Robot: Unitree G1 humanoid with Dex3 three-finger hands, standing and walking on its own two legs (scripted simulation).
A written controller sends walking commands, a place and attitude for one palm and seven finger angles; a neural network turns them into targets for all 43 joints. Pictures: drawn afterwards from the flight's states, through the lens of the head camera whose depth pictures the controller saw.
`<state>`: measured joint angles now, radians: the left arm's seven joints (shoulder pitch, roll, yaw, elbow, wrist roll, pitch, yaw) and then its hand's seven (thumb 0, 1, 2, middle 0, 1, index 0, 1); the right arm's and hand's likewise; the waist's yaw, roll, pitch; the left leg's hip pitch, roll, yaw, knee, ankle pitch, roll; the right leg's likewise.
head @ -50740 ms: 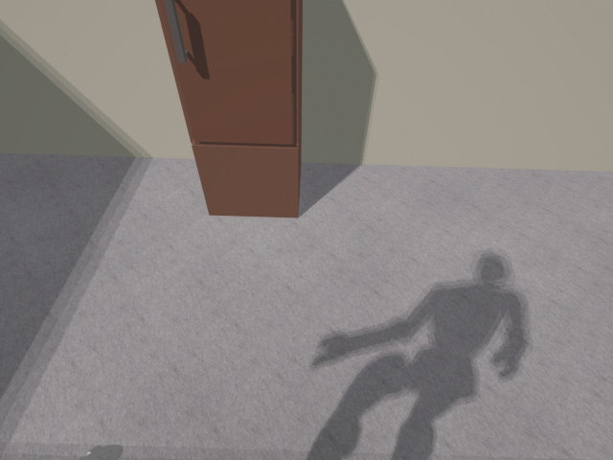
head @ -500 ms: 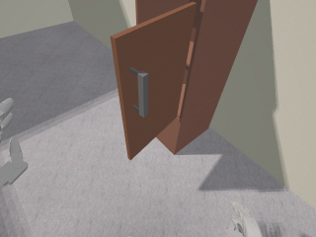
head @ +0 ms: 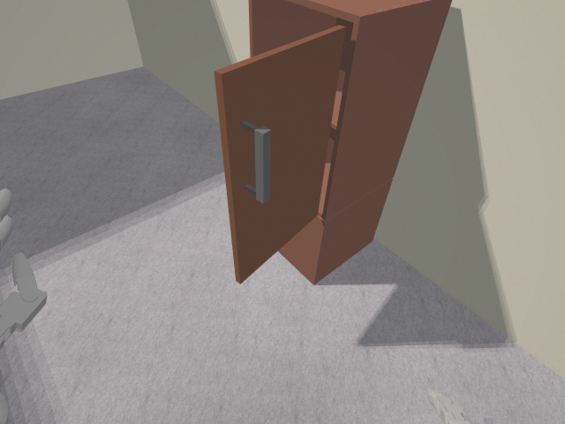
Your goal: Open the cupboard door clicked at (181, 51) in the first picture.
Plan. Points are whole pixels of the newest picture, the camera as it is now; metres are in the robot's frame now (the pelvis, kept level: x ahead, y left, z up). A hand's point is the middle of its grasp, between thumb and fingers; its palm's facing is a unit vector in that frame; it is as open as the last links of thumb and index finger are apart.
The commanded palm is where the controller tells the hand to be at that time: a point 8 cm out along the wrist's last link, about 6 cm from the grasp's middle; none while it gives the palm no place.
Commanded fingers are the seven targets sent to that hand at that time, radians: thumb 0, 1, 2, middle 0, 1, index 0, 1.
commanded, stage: stop stepping back and stand still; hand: left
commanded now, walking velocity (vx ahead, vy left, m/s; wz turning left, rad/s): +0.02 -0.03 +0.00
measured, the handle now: (255, 163) +0.58 +0.09 +0.07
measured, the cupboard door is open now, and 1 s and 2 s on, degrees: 100 100 100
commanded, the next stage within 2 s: let the arm hang, fingers relaxed in 0.08 s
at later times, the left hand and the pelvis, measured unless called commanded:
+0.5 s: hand out of the picture +0.05 +0.17 -0.17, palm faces +0.10 -0.98 -0.17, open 6.9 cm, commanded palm none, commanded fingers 0.00 0.90 0.90 -0.20 -0.30 -0.20 -0.30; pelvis -0.01 -0.01 +0.00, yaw +2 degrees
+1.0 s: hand out of the picture -0.06 +0.17 -0.16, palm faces +0.07 -0.98 -0.18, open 7.3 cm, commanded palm none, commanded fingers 0.00 0.90 0.90 -0.20 -0.30 -0.20 -0.30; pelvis -0.02 +0.01 +0.01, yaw +1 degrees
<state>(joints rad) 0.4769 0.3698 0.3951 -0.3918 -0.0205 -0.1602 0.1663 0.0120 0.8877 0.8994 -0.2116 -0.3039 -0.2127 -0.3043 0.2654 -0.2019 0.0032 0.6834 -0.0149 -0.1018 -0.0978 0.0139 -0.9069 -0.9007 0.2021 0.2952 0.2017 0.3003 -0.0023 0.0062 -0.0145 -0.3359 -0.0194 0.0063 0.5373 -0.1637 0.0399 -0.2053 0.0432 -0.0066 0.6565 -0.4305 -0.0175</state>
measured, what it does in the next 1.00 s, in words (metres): steps on the spot: left foot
